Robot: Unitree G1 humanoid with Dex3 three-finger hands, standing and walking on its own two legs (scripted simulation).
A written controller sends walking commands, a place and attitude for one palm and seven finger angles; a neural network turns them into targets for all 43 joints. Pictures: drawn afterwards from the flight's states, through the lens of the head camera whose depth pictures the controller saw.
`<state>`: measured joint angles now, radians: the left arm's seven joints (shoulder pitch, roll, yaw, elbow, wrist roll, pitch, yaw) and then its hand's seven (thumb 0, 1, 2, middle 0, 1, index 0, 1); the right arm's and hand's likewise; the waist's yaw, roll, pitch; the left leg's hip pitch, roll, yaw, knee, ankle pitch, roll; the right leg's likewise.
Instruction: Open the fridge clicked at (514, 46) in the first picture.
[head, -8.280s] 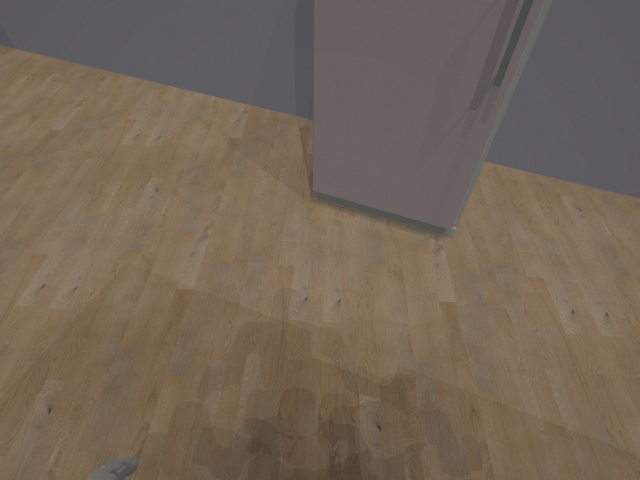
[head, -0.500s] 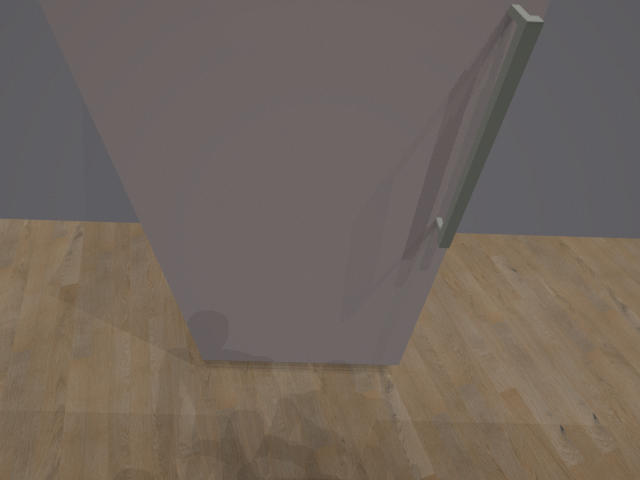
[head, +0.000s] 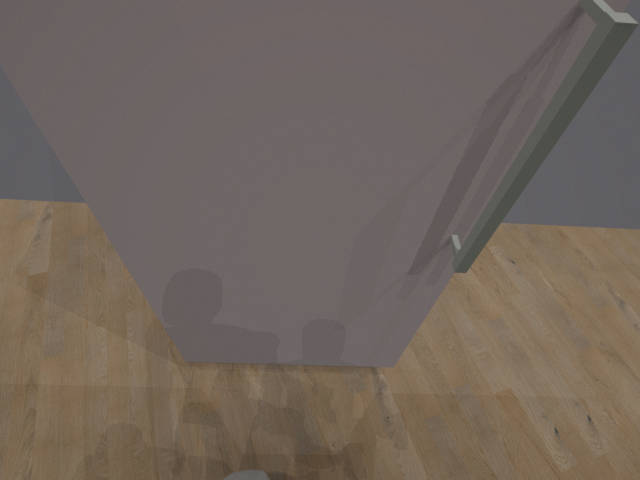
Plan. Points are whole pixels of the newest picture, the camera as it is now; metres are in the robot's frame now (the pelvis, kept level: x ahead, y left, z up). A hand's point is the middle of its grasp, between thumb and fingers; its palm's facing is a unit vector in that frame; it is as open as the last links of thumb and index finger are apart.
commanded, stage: come to a stop and stand still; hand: right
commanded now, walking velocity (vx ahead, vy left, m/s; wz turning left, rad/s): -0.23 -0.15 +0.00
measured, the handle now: (508, 170) +0.46 -0.18 +0.16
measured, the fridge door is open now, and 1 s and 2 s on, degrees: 0 0 0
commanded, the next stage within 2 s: none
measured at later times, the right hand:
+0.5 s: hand out of the picture +0.00 -0.26 -0.16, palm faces +0.03 +0.96 -0.28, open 7.4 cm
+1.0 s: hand out of the picture +0.01 -0.23 -0.15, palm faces -0.04 +0.97 -0.23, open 7.3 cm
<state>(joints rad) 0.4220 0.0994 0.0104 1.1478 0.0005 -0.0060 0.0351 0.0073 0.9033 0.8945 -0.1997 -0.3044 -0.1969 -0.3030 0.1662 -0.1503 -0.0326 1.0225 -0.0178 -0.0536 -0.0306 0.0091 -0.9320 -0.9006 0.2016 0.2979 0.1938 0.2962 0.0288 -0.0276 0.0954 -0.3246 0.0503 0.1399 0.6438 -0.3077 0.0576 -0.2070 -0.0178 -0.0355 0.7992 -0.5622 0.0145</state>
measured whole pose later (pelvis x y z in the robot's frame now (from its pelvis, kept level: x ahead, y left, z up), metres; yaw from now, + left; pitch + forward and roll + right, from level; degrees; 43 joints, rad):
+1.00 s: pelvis -0.01 -0.05 +0.01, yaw +2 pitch +0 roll -1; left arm 0.33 0.19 0.00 1.05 0.02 0.00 0.01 0.01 0.91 0.90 -0.20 -0.30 -0.19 -0.30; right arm 0.28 -0.16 0.02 1.05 -0.02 0.00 -0.03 0.01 -0.93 -0.90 0.21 0.30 0.20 0.30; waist 0.01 -0.03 0.03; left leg -0.27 0.04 -0.01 0.49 -0.22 -0.01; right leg -0.20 0.03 -0.13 0.42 -0.22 -0.05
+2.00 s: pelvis +0.03 -0.01 +0.02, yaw +1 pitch -1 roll -1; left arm 0.26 0.15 -0.01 1.13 0.01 -0.02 0.03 0.01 0.91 0.89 -0.20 -0.30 -0.19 -0.30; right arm 0.27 -0.16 0.01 1.10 -0.01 -0.02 -0.03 0.00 -0.92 -0.90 0.20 0.30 0.20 0.30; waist -0.01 -0.01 0.04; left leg -0.15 -0.03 0.03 0.43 -0.26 0.05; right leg -0.11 -0.04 -0.09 0.39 -0.25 0.02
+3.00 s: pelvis +0.02 -0.02 +0.02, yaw +1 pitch -1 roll +0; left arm 0.27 0.14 0.00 1.14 0.01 -0.02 0.03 0.01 0.91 0.89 -0.20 -0.30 -0.19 -0.30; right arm 0.28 -0.15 0.01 1.11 -0.01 -0.03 -0.04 0.00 -0.92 -0.90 0.20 0.30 0.20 0.30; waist -0.01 0.01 0.05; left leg -0.17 -0.02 0.03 0.42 -0.24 0.03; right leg -0.15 -0.03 -0.09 0.41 -0.25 0.00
